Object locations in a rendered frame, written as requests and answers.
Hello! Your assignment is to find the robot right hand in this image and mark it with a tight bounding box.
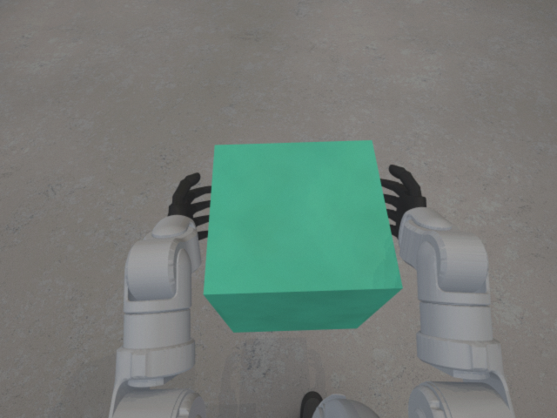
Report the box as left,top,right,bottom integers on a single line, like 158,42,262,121
380,165,426,239

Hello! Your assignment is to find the robot left forearm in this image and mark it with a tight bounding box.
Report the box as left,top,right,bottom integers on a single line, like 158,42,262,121
109,215,202,418

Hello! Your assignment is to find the robot right forearm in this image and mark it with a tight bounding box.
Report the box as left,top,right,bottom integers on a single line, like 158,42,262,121
398,207,515,418

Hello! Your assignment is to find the left robot upper arm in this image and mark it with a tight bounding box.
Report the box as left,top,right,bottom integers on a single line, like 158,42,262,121
112,388,206,418

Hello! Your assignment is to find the robot left hand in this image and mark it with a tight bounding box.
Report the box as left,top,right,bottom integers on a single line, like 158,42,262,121
167,172,211,240

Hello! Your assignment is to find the right robot upper arm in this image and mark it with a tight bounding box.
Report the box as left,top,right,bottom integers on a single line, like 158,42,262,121
408,381,513,418

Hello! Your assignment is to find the carton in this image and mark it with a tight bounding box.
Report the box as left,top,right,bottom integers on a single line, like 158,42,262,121
204,140,403,333

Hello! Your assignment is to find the right robot shin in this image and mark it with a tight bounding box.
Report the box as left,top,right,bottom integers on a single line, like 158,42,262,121
312,394,346,418

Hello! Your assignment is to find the right robot foot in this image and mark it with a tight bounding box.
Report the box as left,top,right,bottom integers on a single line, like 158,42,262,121
300,391,323,418

